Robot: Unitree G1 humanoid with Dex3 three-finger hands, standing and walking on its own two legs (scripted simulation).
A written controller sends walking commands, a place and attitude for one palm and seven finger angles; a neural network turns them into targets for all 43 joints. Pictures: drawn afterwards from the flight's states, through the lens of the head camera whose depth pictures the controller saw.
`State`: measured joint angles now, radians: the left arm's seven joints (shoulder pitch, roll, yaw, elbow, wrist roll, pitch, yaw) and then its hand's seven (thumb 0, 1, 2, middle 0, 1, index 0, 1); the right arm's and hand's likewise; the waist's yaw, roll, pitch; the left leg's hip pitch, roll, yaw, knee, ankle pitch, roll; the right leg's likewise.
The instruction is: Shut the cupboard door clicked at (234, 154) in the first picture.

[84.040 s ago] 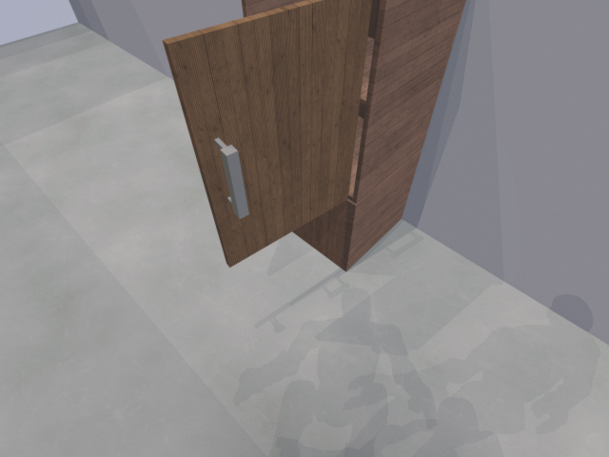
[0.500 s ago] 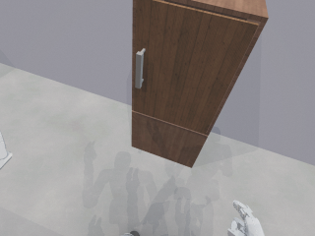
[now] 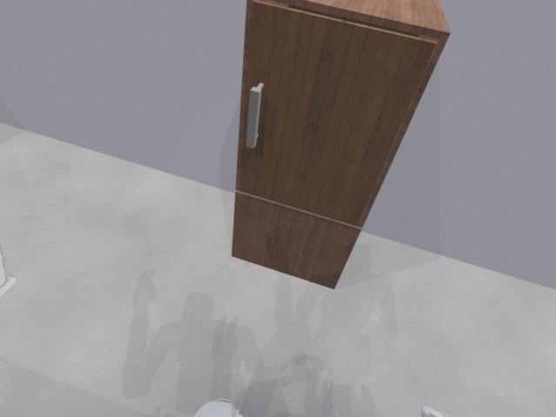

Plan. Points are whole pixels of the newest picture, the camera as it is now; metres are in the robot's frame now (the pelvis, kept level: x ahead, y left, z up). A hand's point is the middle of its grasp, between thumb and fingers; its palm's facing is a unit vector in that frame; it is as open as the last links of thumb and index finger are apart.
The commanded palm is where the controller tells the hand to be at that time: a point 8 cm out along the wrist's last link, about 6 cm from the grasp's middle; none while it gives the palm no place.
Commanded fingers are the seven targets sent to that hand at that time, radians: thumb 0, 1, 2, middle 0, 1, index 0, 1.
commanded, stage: stop stepping back and stand still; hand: left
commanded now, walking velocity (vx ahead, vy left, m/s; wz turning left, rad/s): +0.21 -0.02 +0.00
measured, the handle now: (255, 115) +0.88 +0.13 +0.00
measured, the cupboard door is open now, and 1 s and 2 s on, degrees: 0 0 0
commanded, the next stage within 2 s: let the arm hang, fingers relaxed in 1.30 s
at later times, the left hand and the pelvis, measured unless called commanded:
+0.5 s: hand out of the picture +0.10 +0.29 +0.21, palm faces +0.51 -0.75 -0.42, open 7.4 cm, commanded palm +0.06 +0.31 +0.20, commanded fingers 0.00 0.90 0.90 -0.20 -0.30 -0.20 -0.30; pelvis -0.10 +0.01 +0.03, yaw -3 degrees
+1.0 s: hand out of the picture +0.14 +0.31 +0.18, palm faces +0.43 -0.78 -0.46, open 7.4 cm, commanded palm +0.08 +0.35 +0.20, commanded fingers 0.00 0.90 0.90 -0.20 -0.30 -0.20 -0.30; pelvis -0.06 +0.05 +0.02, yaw -1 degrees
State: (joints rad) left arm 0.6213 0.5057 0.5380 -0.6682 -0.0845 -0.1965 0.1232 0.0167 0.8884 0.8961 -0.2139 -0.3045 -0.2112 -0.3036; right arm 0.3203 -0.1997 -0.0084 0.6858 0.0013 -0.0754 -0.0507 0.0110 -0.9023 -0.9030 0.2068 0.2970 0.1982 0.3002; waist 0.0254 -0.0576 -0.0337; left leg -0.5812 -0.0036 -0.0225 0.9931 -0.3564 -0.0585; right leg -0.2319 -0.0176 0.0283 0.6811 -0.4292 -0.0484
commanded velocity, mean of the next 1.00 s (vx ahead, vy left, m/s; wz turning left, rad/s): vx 0.11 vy -0.01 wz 0.00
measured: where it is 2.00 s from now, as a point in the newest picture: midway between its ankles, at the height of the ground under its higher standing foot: outside the picture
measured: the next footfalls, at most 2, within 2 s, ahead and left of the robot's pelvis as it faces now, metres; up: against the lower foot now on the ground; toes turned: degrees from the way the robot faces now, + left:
left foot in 0.04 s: +0.11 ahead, +0.12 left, +0.00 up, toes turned -2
right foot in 0.30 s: -0.03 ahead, -0.05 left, +0.00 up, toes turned -4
